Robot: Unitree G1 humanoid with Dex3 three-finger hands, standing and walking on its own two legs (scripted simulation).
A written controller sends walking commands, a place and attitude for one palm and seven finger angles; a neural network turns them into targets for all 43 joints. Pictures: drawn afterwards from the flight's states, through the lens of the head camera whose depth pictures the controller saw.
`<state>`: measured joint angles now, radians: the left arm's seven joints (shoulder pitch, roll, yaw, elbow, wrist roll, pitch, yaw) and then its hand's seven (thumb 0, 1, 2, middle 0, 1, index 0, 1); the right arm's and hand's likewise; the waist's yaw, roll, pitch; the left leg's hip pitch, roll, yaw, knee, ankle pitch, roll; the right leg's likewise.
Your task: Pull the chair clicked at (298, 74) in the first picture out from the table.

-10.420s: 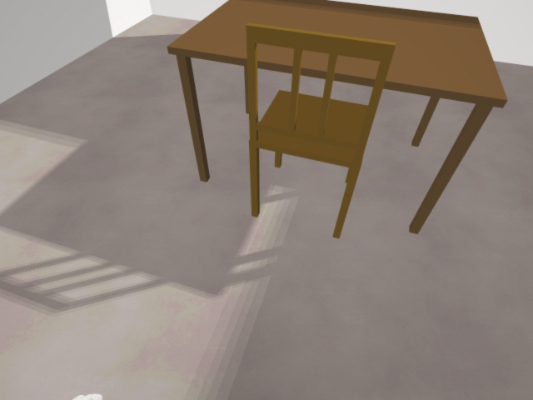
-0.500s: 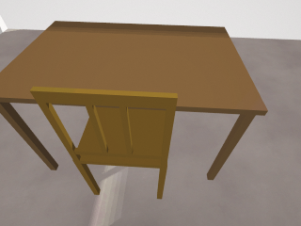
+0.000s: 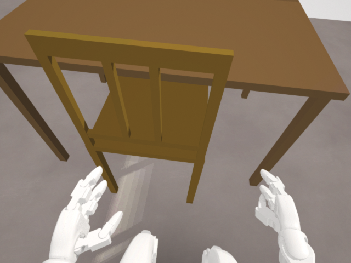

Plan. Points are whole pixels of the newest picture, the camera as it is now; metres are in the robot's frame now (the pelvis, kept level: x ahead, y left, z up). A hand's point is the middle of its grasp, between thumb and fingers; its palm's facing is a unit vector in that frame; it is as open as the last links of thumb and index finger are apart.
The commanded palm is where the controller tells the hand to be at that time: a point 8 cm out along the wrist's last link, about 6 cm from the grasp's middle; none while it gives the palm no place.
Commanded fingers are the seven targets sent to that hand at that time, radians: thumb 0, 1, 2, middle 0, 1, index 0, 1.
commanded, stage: raise the hand toward the chair's back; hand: left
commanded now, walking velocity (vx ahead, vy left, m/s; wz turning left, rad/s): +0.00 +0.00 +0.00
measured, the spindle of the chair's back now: (119, 105) +0.50 +0.22 +0.03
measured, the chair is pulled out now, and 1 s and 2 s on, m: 0.00 0.00 0.00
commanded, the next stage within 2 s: aim the fingers beside a spindle in 1.56 s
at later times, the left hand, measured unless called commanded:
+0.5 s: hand (97, 200) +0.22 +0.18 +0.06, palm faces -0.01 -1.00 -0.05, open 14.6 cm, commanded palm +0.20 +0.24 +0.06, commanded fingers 0.00 -0.34 0.37 -0.08 -0.11 -0.08 -0.11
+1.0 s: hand (81, 181) +0.25 +0.22 +0.07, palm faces +0.00 -1.00 -0.06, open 16.9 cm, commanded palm +0.23 +0.28 +0.07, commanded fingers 0.00 -0.50 0.30 -0.06 -0.08 -0.06 -0.08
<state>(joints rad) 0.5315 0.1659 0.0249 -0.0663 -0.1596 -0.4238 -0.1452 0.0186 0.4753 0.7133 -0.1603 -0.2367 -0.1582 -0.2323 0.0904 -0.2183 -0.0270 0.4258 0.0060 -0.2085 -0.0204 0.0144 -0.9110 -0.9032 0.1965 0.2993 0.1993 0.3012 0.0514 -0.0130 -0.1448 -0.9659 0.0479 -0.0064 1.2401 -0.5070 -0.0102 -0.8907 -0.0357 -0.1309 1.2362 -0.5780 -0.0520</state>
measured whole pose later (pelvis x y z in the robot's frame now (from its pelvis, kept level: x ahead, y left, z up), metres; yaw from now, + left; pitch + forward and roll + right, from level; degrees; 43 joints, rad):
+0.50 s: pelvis +0.00 +0.01 +0.01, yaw -1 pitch +14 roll -2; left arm 0.43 0.22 0.12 -0.04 -0.22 -0.39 -0.18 0.01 -0.11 0.46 -0.10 -0.14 -0.10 -0.14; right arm 0.25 -0.26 -0.03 0.59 0.03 -0.22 -0.07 0.02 -0.91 -0.90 0.20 0.30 0.20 0.30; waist -0.03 0.03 -0.13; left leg -0.94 0.05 0.00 1.17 -0.47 0.01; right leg -0.86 -0.03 -0.12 1.14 -0.52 -0.03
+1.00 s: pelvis +0.01 +0.02 +0.03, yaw +0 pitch +13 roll -3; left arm 0.30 0.26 0.19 0.06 -0.26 -0.34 -0.27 -0.01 -0.49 0.30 -0.06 -0.09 -0.06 -0.08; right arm 0.21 -0.22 0.03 0.55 0.02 -0.22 -0.06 0.02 -0.90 -0.90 0.20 0.30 0.21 0.30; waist 0.00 0.03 -0.12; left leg -0.88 0.04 -0.01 1.12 -0.47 0.02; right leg -0.78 -0.03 -0.13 1.07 -0.51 -0.02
